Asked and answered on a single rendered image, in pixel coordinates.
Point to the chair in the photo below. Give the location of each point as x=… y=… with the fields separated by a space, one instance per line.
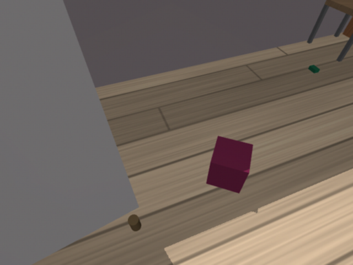
x=345 y=6

